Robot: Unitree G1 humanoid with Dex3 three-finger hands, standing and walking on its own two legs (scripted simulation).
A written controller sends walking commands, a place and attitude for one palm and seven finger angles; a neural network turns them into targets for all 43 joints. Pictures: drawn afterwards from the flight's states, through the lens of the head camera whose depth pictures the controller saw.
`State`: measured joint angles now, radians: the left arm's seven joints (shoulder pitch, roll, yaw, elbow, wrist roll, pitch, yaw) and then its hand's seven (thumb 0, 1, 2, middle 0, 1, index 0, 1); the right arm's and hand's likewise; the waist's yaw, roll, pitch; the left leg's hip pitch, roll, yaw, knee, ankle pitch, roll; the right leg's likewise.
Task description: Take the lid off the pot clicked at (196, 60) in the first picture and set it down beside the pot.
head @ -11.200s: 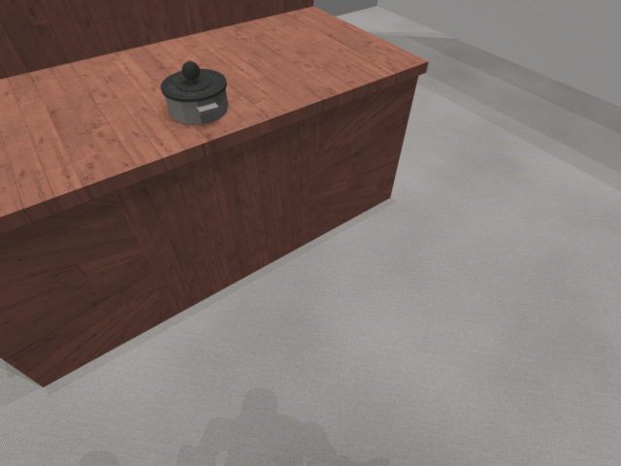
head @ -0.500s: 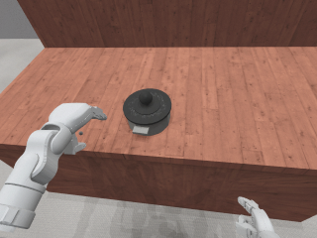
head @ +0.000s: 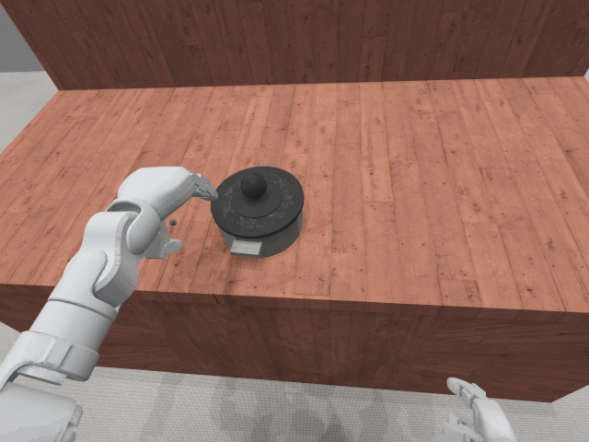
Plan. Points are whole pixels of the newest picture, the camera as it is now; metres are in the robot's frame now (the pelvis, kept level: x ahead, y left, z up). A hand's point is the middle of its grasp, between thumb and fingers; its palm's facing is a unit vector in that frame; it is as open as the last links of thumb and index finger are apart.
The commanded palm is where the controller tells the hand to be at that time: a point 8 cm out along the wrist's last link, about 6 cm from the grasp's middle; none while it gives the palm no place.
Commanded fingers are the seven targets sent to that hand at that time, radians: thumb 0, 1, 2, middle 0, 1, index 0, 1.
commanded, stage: move the open hand above the knob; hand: left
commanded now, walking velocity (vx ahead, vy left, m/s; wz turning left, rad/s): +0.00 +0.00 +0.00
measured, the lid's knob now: (253, 185) +0.53 +0.11 +0.02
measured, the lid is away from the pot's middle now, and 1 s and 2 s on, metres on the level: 0.00 0.00 0.00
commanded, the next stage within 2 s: lower the open fingers around the knob in 1.64 s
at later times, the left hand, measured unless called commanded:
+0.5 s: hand (219, 185) +0.44 +0.13 +0.11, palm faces -0.28 -0.01 -0.96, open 10.3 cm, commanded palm +0.45 +0.13 +0.17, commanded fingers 0.00 -0.30 1.36 -0.80 -0.08 -0.80 -0.08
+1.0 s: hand (242, 160) +0.50 +0.10 +0.11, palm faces -0.34 -0.03 -0.94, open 10.3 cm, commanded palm +0.49 +0.11 +0.17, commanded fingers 0.00 -0.30 1.36 -0.80 -0.08 -0.80 -0.08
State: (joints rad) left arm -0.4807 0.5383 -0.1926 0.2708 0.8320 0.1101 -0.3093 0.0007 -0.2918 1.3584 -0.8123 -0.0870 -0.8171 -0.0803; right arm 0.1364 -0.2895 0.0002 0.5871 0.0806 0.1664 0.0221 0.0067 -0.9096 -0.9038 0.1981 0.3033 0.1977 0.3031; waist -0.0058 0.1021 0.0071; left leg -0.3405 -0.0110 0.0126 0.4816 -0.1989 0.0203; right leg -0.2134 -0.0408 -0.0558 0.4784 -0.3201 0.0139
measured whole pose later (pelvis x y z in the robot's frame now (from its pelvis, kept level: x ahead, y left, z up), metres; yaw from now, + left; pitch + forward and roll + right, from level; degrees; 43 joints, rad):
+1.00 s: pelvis +0.01 +0.00 +0.00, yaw -3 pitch +9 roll +0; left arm -1.02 0.41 -0.23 0.97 0.92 0.20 -0.25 0.00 -0.29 1.36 -0.81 -0.09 -0.81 -0.08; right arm 0.30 -0.29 -0.03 0.69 0.07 0.13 -0.02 0.00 -0.91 -0.90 0.20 0.30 0.20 0.30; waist -0.13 0.07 -0.06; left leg -0.44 0.02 0.06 0.50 -0.22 0.02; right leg -0.34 -0.02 0.00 0.51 -0.32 0.01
